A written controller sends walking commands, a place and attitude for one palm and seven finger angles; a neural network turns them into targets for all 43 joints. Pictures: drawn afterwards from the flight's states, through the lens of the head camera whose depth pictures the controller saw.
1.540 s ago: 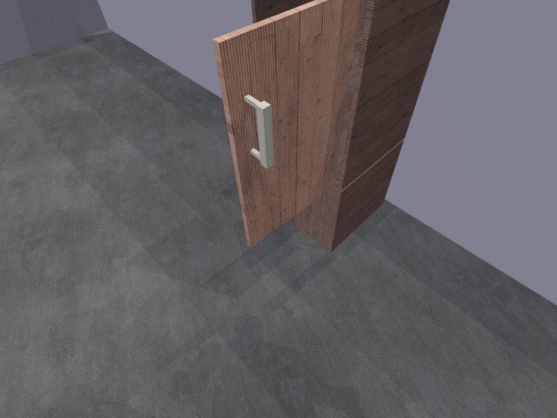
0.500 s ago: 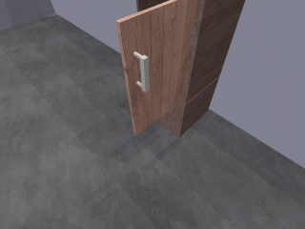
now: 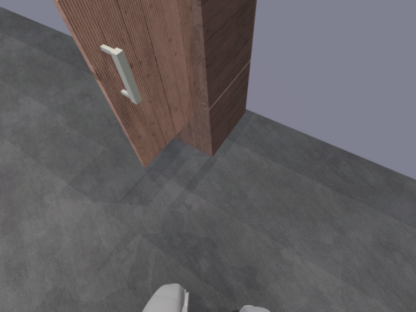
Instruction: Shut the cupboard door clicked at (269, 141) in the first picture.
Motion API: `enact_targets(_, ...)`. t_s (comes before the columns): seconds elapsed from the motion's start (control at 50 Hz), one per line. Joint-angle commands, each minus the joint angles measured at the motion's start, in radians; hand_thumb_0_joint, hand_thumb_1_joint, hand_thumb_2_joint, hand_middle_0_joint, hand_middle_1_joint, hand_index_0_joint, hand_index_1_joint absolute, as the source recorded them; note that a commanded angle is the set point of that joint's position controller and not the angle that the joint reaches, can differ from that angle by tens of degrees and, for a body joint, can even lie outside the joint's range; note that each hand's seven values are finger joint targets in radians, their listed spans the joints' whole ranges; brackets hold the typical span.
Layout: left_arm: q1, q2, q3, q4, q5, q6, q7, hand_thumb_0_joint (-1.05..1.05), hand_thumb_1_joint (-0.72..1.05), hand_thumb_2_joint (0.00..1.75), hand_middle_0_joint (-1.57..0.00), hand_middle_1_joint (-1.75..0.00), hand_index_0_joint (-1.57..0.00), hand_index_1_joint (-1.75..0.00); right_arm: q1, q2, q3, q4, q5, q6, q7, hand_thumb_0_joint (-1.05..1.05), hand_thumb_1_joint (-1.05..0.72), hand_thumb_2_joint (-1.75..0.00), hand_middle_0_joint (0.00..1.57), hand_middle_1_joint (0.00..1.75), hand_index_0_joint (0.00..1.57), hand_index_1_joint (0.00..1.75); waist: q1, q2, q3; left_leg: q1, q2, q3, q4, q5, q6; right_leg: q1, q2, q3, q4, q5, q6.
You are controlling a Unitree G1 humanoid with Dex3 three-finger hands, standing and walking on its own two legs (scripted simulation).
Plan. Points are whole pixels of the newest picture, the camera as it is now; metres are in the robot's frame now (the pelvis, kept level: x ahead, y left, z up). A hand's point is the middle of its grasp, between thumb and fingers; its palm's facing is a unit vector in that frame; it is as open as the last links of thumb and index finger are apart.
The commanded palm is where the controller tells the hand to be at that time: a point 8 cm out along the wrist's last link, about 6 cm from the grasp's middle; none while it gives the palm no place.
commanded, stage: walk around to get in front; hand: left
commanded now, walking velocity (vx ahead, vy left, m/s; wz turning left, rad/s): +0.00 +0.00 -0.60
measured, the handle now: (121, 75) +0.60 +0.26 +0.07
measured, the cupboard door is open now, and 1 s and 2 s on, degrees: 88 88 88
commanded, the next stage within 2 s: none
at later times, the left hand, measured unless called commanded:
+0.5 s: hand (116, 294) +0.15 +0.23 -0.16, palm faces -0.21 -0.95 -0.25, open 7.4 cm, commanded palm none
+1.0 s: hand (177, 262) +0.22 +0.11 -0.17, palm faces -0.58 -0.79 -0.19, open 7.4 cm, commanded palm none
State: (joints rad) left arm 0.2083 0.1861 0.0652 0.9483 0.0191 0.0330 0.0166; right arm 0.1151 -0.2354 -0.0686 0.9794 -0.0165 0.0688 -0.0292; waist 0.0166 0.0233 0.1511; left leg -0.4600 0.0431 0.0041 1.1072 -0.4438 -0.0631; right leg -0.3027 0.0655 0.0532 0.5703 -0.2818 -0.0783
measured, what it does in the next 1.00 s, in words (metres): steps on the spot, turning right: left foot, then right foot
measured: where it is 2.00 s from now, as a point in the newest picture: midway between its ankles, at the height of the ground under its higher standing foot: outside the picture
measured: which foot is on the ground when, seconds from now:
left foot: up 0.00-0.32, down 0.34-0.62, up 0.64-0.86, down 0.88-1.00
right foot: down 0.00-0.34, up 0.36-0.60, down 0.62-0.88, up 0.90-1.00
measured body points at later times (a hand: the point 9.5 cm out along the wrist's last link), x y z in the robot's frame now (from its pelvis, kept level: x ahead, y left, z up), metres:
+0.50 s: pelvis +0.00 +0.03 +0.00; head +0.07 +0.03 +0.45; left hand +0.16 +0.28 -0.14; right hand +0.04 -0.24 -0.13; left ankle +0.02 +0.18 -0.73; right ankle -0.03 -0.09 -0.67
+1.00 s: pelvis +0.01 +0.01 +0.00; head +0.07 -0.01 +0.44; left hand +0.25 +0.15 -0.15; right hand -0.11 -0.23 -0.13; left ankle +0.09 +0.12 -0.73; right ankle -0.08 -0.08 -0.67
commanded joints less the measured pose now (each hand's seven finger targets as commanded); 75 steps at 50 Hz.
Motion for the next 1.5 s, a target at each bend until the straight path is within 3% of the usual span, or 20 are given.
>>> enact_targets(0.0, 0.081, 0.211, 0.055, -0.051, 0.000, -0.023, 0.018, 0.00, 0.90, 0.90, -0.20, -0.30, -0.20, -0.30, -0.034, -0.055, -0.008, -0.101, 0.009, -0.028, -0.009, 0.00, -0.90, -0.90, 0.20, 0.30, 0.20, 0.30, 0.020, -0.107, -0.248, -0.071, 0.000, -0.029, -0.055, 0.028, -0.010, 0.274, -0.258, 0.333, -0.190, 0.576, -0.106)
enact_targets(0.26, 0.005, 0.231, 0.066, -0.081, 0.005, -0.003, 0.008, 0.00, 0.90, 0.90, -0.20, -0.30, -0.20, -0.30, 0.019, -0.079, -0.010, -0.129, 0.025, -0.054, -0.021, 0.00, -0.90, -0.90, 0.20, 0.30, 0.20, 0.30, -0.031, -0.150, -0.256, 0.276, -0.041, -0.050, -0.626, 0.149, 0.024, 0.080, -0.182, 0.446, -0.124, 0.449, -0.043)
enact_targets(0.3, -0.001, 0.143, 0.045, -0.121, -0.015, -0.001, -0.012, 0.00, 0.90, 0.90, -0.20, -0.30, -0.20, -0.30, 0.070, -0.217, -0.032, -0.128, -0.001, -0.074, -0.031, 0.00, -0.90, -0.90, 0.20, 0.30, 0.20, 0.30, -0.050, 0.231, -0.240, 0.549, 0.305, -0.374, -0.849, 0.232, 0.145, -0.296, 0.036, 0.192, 0.115, -0.104, 0.077)
enact_targets(0.34, -0.051, 0.180, 0.051, -0.173, 0.004, -0.013, -0.033, 0.00, 0.90, 0.90, -0.20, -0.30, -0.20, -0.30, 0.045, -0.251, -0.028, -0.180, -0.017, -0.068, -0.027, 0.00, -0.90, -0.90, 0.20, 0.30, 0.20, 0.30, -0.038, 0.106, -0.157, 0.274, 0.504, -0.471, -0.847, 0.331, 0.316, -0.275, -0.050, 0.029, 0.508, -0.320, 0.134)
enact_targets(0.42, -0.079, 0.147, 0.043, -0.146, 0.001, 0.008, -0.054, 0.00, 0.90, 0.90, -0.20, -0.30, -0.20, -0.30, 0.031, -0.172, -0.013, -0.172, -0.025, -0.075, -0.026, 0.00, -0.90, -0.90, 0.20, 0.30, 0.20, 0.30, -0.010, 0.198, -0.173, 0.354, 0.246, -0.082, -0.698, 0.776, 0.194, -0.260, -0.069, -0.051, 0.505, -0.229, 0.144)
enact_targets(0.56, -0.008, 0.177, 0.040, -0.122, -0.005, -0.004, -0.062, 0.00, 0.90, 0.90, -0.20, -0.30, -0.20, -0.30, 0.068, -0.225, -0.034, -0.163, -0.010, -0.059, -0.007, 0.00, -0.90, -0.90, 0.20, 0.30, 0.20, 0.30, 0.017, 0.145, -0.193, 0.201, 0.223, 0.043, -0.497, 0.595, 0.084, 0.169, -0.048, -0.150, -0.038, 0.077, 0.085)
enact_targets(0.6, 0.127, 0.367, 0.076, -0.083, 0.005, -0.019, -0.031, 0.00, 0.90, 0.90, -0.20, -0.30, -0.20, -0.30, 0.010, -0.105, -0.006, -0.230, 0.013, -0.056, 0.000, 0.00, -0.90, -0.90, 0.20, 0.30, 0.20, 0.30, 0.087, -0.375, -0.249, -0.133, 0.015, 0.124, -0.051, -0.229, -0.016, 0.362, -0.469, 0.409, -0.204, 0.686, -0.117)
enact_targets(0.62, 0.127, 0.388, 0.069, -0.085, -0.002, -0.014, -0.024, 0.00, 0.90, 0.90, -0.20, -0.30, -0.20, -0.30, 0.034, -0.136, 0.003, -0.225, 0.016, -0.049, -0.003, 0.00, -0.90, -0.90, 0.20, 0.30, 0.20, 0.30, 0.085, -0.305, -0.229, -0.110, 0.051, 0.008, 0.026, -0.236, 0.002, 0.250, -0.478, 0.395, -0.205, 0.530, -0.182)
enact_targets(0.8, -0.107, 0.271, 0.050, -0.134, 0.002, 0.005, -0.011, 0.00, 0.90, 0.90, -0.20, -0.30, -0.20, -0.30, 0.169, -0.090, 0.007, -0.120, 0.014, -0.056, -0.004, 0.00, -0.90, -0.90, 0.20, 0.30, 0.20, 0.30, -0.060, -0.174, -0.217, 0.237, -0.015, 0.070, -0.521, 0.148, 0.000, -0.010, -0.224, 0.268, -0.109, 0.300, -0.047)
enact_targets(0.82, -0.124, 0.240, 0.042, -0.146, -0.005, 0.011, -0.015, 0.00, 0.90, 0.90, -0.20, -0.30, -0.20, -0.30, 0.211, -0.126, 0.002, -0.110, 0.010, -0.064, -0.010, 0.00, -0.90, -0.90, 0.20, 0.30, 0.20, 0.30, -0.083, -0.107, -0.212, 0.344, 0.033, 0.025, -0.662, 0.175, 0.019, -0.111, -0.174, 0.233, -0.056, 0.172, 0.001)
enact_targets(0.86, -0.112, 0.165, 0.025, -0.184, -0.012, 0.016, -0.033, 0.00, 0.90, 0.90, -0.20, -0.30, -0.20, -0.30, 0.229, -0.288, -0.026, -0.135, -0.020, -0.079, -0.020, 0.00, -0.90, -0.90, 0.20, 0.30, 0.20, 0.30, -0.079, 0.288, -0.195, 0.338, 0.471, -0.447, -0.894, 0.196, 0.222, -0.287, -0.001, -0.024, 0.400, -0.351, 0.106)
enact_targets(0.88, -0.147, 0.194, 0.033, -0.186, 0.001, 0.012, -0.041, 0.00, 0.90, 0.90, -0.20, -0.30, -0.20, -0.30, 0.214, -0.277, -0.022, -0.137, -0.023, -0.085, -0.017, 0.00, -0.90, -0.90, 0.20, 0.30, 0.20, 0.30, -0.077, 0.156, -0.169, 0.258, 0.474, -0.430, -0.876, 0.262, 0.267, -0.261, -0.052, 0.012, 0.549, -0.326, 0.104)
enact_targets(0.96, -0.148, 0.127, 0.027, -0.157, -0.002, 0.019, -0.063, 0.00, 0.90, 0.90, -0.20, -0.30, -0.20, -0.30, 0.131, -0.194, -0.007, -0.144, -0.027, -0.082, -0.019, 0.00, -0.90, -0.90, 0.20, 0.30, 0.20, 0.30, -0.029, 0.206, -0.162, 0.305, 0.285, -0.030, -0.732, 0.664, 0.174, -0.216, -0.091, -0.089, 0.469, -0.232, 0.130)
enact_targets(1.08, -0.063, 0.146, 0.026, -0.131, -0.006, -0.005, -0.056, 0.00, 0.90, 0.90, -0.20, -0.30, -0.20, -0.30, 0.172, -0.220, -0.028, -0.122, -0.009, -0.066, -0.003, 0.00, -0.90, -0.90, 0.20, 0.30, 0.20, 0.30, -0.015, 0.153, -0.224, 0.288, 0.271, 0.100, -0.536, 0.609, 0.081, 0.130, -0.056, -0.164, -0.091, 0.052, 0.083)
enact_targets(1.12, 0.078, 0.336, 0.067, -0.083, 0.005, -0.017, -0.025, 0.00, 0.90, 0.90, -0.20, -0.30, -0.20, -0.30, 0.070, -0.096, -0.003, -0.203, 0.010, -0.058, 0.006, 0.00, -0.90, -0.90, 0.20, 0.30, 0.20, 0.30, 0.063, -0.371, -0.204, -0.131, 0.052, 0.178, -0.140, -0.199, -0.026, 0.346, -0.458, 0.348, -0.235, 0.654, -0.091)
enact_targets(1.18, 0.015, 0.272, 0.062, -0.093, -0.002, -0.015, 0.002, 0.00, 0.90, 0.90, -0.20, -0.30, -0.20, -0.30, 0.043, -0.110, -0.001, -0.179, 0.011, -0.046, -0.012, 0.00, -0.90, -0.90, 0.20, 0.30, 0.20, 0.30, 0.030, -0.298, -0.211, -0.188, 0.075, -0.001, 0.035, -0.111, -0.022, 0.318, -0.359, 0.265, -0.143, 0.734, -0.144)
enact_targets(1.38, -0.086, 0.242, 0.055, -0.119, 0.002, -0.003, -0.006, 0.00, 0.90, 0.90, -0.20, -0.30, -0.20, -0.30, 0.113, -0.078, -0.005, -0.142, 0.015, -0.052, -0.005, 0.00, -0.90, -0.90, 0.20, 0.30, 0.20, 0.30, -0.052, -0.178, -0.208, 0.229, -0.018, 0.041, -0.541, 0.160, -0.002, 0.021, -0.225, 0.282, -0.119, 0.357, -0.045)
enact_targets(1.4, -0.098, 0.216, 0.048, -0.127, -0.004, 0.001, -0.009, 0.00, 0.90, 0.90, -0.20, -0.30, -0.20, -0.30, 0.159, -0.110, -0.008, -0.125, 0.012, -0.061, -0.010, 0.00, -0.90, -0.90, 0.20, 0.30, 0.20, 0.30, -0.076, -0.108, -0.220, 0.356, 0.031, 0.017, -0.676, 0.221, 0.014, -0.070, -0.177, 0.246, -0.062, 0.257, 0.002)
enact_targets(1.44, -0.061, 0.150, 0.029, -0.162, -0.012, 0.001, -0.025, 0.00, 0.90, 0.90, -0.20, -0.30, -0.20, -0.30, 0.191, -0.263, -0.031, -0.148, -0.013, -0.073, -0.017, 0.00, -0.90, -0.90, 0.20, 0.30, 0.20, 0.30, -0.071, 0.292, -0.237, 0.422, 0.478, -0.415, -0.843, 0.353, 0.223, -0.271, -0.016, -0.013, 0.382, -0.359, 0.107)
enact_targets(1.48, -0.113, 0.167, 0.048, -0.152, 0.008, -0.001, -0.042, 0.00, 0.90, 0.90, -0.20, -0.30, -0.20, -0.30, 0.154, -0.229, -0.022, -0.151, -0.026, -0.083, -0.019, 0.00, -0.90, -0.90, 0.20, 0.30, 0.20, 0.30, -0.052, 0.168, -0.194, 0.317, 0.413, -0.325, -0.798, 0.549, 0.253, -0.275, -0.068, -0.002, 0.614, -0.306, 0.122)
